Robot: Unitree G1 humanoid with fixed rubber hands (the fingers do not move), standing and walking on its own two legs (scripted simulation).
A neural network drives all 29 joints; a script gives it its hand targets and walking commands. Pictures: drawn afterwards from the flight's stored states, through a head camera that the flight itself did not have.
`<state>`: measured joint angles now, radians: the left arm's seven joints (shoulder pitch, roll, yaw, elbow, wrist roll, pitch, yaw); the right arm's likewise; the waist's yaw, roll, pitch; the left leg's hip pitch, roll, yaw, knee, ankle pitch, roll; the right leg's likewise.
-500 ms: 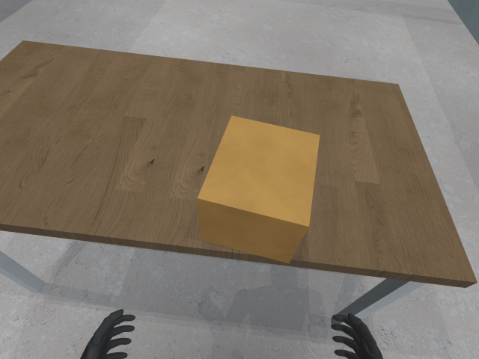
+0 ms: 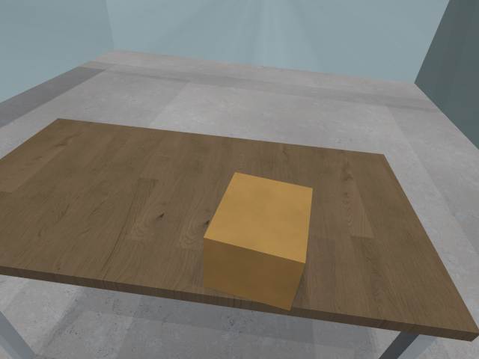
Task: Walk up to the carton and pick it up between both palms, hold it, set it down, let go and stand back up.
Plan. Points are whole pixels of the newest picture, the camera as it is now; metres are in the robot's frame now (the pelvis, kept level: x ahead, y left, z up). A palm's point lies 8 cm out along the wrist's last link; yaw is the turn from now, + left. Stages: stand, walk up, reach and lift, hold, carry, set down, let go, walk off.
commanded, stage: stand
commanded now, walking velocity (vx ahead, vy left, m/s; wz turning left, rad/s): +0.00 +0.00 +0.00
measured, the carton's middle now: (260, 235) +0.42 -0.04 -0.01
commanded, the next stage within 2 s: none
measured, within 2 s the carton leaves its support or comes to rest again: neither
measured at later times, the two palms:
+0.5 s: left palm out of the picture -0.16 +0.25 -0.14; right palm out of the picture -0.13 -0.19 -0.15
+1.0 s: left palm out of the picture -0.33 +0.24 -0.19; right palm out of the picture -0.33 -0.23 -0.18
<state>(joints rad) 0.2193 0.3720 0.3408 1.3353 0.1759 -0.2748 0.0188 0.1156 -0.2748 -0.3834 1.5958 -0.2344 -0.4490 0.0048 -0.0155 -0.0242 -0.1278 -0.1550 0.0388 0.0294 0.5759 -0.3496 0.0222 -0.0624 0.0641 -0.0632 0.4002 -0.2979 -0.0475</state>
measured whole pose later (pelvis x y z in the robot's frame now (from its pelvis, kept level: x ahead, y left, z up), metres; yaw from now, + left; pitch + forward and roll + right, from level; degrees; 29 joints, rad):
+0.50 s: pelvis -0.11 +0.03 +0.00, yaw -1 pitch -6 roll +0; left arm 0.45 0.14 -0.04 1.10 0.00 -0.01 0.03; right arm 0.38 -0.19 0.01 1.09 0.01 0.01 -0.04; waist 0.01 0.03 -0.05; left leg -0.23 -0.06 0.09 0.42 -0.17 0.06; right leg -0.22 -0.03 -0.02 0.51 -0.26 0.02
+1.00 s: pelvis -0.30 +0.01 -0.04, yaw +5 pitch -4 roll -2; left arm 0.39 0.15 0.04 1.06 0.07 0.06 0.07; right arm 0.50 -0.18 -0.08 0.96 -0.02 0.05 -0.01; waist -0.02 0.03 -0.12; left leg -0.11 0.02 0.00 0.80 -0.69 0.03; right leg -0.51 -0.01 -0.15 0.72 -0.22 -0.05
